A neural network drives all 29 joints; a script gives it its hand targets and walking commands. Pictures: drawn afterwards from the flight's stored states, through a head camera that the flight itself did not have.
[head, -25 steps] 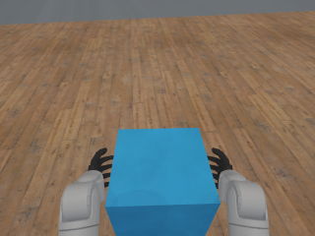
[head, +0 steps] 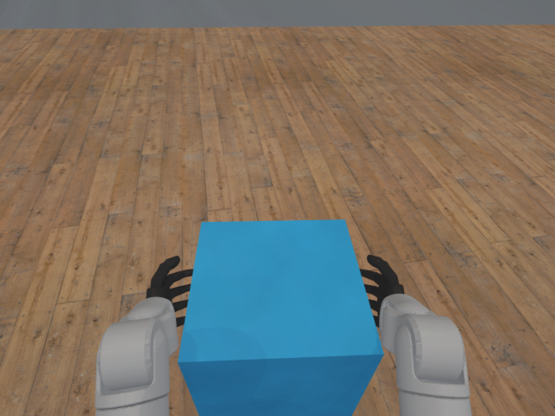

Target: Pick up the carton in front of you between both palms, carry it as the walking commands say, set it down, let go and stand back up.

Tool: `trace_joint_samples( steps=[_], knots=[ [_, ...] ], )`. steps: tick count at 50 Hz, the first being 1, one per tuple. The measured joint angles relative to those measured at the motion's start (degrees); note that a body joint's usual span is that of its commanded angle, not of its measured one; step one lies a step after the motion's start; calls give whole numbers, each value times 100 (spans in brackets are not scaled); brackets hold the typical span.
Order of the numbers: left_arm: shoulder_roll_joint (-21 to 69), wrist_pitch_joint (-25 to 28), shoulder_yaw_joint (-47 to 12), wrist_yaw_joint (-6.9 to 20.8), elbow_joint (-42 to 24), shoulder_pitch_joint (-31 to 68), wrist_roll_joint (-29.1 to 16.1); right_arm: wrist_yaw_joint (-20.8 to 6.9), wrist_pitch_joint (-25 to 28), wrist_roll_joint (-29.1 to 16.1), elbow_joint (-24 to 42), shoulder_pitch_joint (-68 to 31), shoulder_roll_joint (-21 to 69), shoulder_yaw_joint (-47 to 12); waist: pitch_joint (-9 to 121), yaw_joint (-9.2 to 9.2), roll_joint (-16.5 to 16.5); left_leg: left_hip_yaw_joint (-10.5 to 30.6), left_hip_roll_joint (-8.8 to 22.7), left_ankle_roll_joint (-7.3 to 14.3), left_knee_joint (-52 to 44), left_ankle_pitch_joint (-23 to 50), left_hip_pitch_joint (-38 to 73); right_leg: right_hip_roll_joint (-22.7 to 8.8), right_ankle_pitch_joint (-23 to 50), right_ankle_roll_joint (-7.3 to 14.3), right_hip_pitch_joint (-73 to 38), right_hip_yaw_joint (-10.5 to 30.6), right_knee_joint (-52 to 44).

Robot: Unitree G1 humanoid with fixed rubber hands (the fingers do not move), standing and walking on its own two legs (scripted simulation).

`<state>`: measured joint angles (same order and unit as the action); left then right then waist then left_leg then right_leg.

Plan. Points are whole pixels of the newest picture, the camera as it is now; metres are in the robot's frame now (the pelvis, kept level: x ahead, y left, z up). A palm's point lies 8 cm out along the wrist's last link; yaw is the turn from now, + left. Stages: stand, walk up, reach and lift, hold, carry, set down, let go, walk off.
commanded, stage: carry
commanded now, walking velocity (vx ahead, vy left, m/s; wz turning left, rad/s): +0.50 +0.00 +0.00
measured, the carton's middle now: (275, 327) +0.27 +0.00 +0.00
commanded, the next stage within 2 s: none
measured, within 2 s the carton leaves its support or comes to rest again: neither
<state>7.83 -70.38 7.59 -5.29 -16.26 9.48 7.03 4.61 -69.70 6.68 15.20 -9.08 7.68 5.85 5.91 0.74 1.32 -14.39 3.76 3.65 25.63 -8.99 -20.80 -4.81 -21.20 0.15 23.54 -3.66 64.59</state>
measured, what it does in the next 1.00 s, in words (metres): walks ahead: right foot, then left foot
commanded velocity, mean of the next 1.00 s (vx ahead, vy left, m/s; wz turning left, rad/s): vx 0.20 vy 0.00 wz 0.00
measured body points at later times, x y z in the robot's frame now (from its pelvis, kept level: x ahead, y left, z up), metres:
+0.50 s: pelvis +0.32 -0.05 +0.00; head +0.33 -0.06 +0.45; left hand +0.58 +0.12 +0.06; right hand +0.60 -0.18 +0.05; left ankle +0.20 +0.08 -0.65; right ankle +0.37 -0.12 -0.74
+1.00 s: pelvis +0.53 -0.01 +0.00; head +0.52 +0.00 +0.45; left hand +0.80 +0.15 +0.07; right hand +0.81 -0.15 +0.08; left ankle +0.56 +0.08 -0.74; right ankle +0.43 -0.13 -0.74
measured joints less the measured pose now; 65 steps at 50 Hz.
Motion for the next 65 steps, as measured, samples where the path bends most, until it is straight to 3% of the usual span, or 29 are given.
trace_joint_samples(
  steps=[7,16,17,19,22,24,27,31,37,38,40,42,47,55,65],
  knots=[
    [-24,159,-224,0,-346,-86,-3,1,150,-99,459,169,-18,9,-49,39,-64,90,-78,-115,-1004,-147,1101,-209,1049,-98,1097,-185,-1600],
    [-28,8,-147,1,-508,-109,-46,1,-48,-40,551,81,-11,-71,193,-29,-136,181,-4,-602,-1053,-1231,2453,-20,1783,56,616,-761,-3632],
    [-24,-7,-131,2,-461,-71,-51,1,-77,-23,537,61,-9,-58,195,-28,-161,227,56,-675,-757,-1508,2504,40,1655,83,414,-870,-3791],
    [-8,86,-157,10,-168,35,-40,-1,-86,-8,420,11,-32,55,157,-98,-393,404,380,-657,655,-1832,2079,160,1551,366,365,-1045,-3417],
    [0,145,-170,12,169,80,-33,-1,-89,24,244,46,-8,159,-55,-152,-337,1019,230,-493,3290,-1715,700,108,1151,424,111,-1095,-3379],
    [-9,192,-159,13,139,-6,-60,-1,-55,41,233,77,-9,98,-225,-159,-293,1060,173,-412,3890,-1410,-30,107,1165,384,-218,-1091,-3743],
    [-22,307,-133,14,-50,-113,-104,-1,66,41,305,85,-15,-15,-405,-173,-248,951,167,-418,3433,-1020,-726,113,1203,345,-680,-1025,-4266],
    [-29,434,-119,43,-316,-187,-150,6,209,43,528,141,-18,-134,-462,-128,-250,801,108,-478,2035,-544,-1071,116,1060,240,-1193,-951,-4620],
    [-27,333,-205,62,-630,-158,-143,38,86,-20,938,174,-22,-115,-308,-54,-298,408,-40,-508,-8,1067,-498,173,272,-26,-1783,-893,-4225],
    [-28,296,-196,67,-642,-134,-128,38,57,-25,935,147,-18,-106,-247,-55,-280,334,-49,-381,-203,1172,-288,164,31,-84,-1811,-859,-3972],
    [-21,203,-94,73,-552,-29,-94,36,57,-23,733,42,-7,-96,-164,-51,2,209,-190,-45,-54,505,-166,-31,-261,-177,-1689,-698,-3418],
    [-16,110,-16,73,-444,20,-36,23,32,-31,475,-78,9,-59,-122,-62,130,145,-228,67,21,196,-110,-58,-452,-233,-1519,-463,-3174],
    [-8,43,-6,71,-239,46,27,0,15,-31,231,-89,10,0,-111,-83,143,129,-237,1,-12,13,96,-52,141,-245,-1553,-361,-3815],
    [-1,176,-37,68,-114,103,16,-13,131,-23,226,-53,4,47,67,-63,7,106,-155,-65,365,-380,55,-32,-182,-302,-1593,-323,-3649],
    [-30,770,-123,174,600,-127,154,-103,668,136,-434,168,-23,-4,137,-39,-36,140,-30,-165,677,-569,-15,55,-391,-181,-1617,-340,-3529]
  ],
)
